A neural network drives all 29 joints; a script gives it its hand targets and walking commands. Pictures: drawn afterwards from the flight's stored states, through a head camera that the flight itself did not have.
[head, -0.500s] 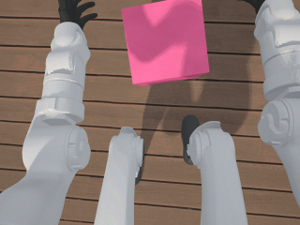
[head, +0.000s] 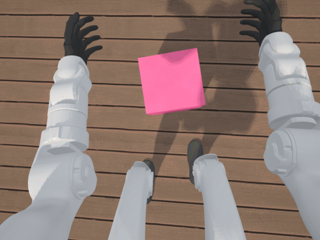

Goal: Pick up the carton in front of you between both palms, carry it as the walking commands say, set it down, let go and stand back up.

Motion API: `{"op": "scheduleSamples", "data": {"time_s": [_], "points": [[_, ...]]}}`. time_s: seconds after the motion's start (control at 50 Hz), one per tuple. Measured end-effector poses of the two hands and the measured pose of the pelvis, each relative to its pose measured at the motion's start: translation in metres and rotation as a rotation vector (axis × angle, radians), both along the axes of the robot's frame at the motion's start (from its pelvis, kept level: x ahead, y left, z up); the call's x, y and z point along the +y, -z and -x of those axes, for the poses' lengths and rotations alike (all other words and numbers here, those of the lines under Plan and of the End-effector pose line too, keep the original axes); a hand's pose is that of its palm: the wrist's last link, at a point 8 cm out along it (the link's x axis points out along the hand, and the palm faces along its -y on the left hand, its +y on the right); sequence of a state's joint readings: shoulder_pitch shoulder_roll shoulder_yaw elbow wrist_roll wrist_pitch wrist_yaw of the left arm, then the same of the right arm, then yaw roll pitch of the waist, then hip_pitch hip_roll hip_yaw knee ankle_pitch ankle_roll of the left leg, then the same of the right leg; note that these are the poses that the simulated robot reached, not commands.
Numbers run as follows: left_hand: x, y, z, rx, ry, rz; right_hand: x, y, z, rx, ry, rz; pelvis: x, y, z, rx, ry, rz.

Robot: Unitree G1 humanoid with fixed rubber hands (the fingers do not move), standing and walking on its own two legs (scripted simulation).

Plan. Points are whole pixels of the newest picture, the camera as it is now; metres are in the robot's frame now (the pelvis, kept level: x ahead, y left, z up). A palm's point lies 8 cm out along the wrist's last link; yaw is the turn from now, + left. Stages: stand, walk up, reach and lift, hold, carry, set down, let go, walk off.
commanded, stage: let go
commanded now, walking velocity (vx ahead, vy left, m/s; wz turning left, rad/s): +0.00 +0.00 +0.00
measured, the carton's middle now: (171, 87) +0.50 -0.02 -0.49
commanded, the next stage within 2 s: stand in 1.32 s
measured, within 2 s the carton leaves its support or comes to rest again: neither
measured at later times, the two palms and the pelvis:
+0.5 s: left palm (27, 113) +0.39 +0.21 +0.02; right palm (318, 101) +0.38 -0.24 +0.00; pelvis +0.06 +0.00 +0.11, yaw -3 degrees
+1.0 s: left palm out of the picture +0.26 +0.23 +0.09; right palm out of the picture +0.24 -0.23 +0.09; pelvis +0.09 +0.01 +0.16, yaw -3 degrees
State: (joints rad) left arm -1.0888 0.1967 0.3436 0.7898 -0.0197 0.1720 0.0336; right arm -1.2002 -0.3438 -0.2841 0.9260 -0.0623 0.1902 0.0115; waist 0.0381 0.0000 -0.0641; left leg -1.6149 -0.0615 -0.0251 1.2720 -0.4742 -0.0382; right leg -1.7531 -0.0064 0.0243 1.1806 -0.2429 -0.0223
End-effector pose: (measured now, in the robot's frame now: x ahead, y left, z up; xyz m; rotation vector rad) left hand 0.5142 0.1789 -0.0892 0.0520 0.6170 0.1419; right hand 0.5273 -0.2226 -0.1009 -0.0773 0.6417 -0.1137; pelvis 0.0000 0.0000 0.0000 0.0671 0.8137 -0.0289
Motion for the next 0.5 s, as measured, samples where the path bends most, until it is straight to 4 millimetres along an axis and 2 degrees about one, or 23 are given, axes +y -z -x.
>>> {"op": "scheduleSamples", "data": {"time_s": [0.12,0.22,0.32,0.5], "points": [[0.001,-0.020,0.012,0.039,0.054,-0.039,-0.004,-0.021,0.017,0.035,-0.006,0.050,0.000,-0.027,-0.010,-0.020,0.003,0.010],[0.007,-0.035,0.044,0.100,0.117,-0.086,-0.008,-0.035,0.057,0.084,0.002,0.083,0.000,-0.052,-0.024,-0.072,0.008,0.022],[0.019,-0.060,0.078,0.137,0.143,-0.102,-0.012,-0.057,0.098,0.112,0.008,0.081,0.001,-0.076,-0.039,-0.155,0.012,0.033],[0.035,-0.106,0.125,0.147,0.154,-0.096,-0.014,-0.104,0.150,0.114,0.002,0.070,0.005,-0.107,-0.062,-0.297,0.018,0.051]]}}
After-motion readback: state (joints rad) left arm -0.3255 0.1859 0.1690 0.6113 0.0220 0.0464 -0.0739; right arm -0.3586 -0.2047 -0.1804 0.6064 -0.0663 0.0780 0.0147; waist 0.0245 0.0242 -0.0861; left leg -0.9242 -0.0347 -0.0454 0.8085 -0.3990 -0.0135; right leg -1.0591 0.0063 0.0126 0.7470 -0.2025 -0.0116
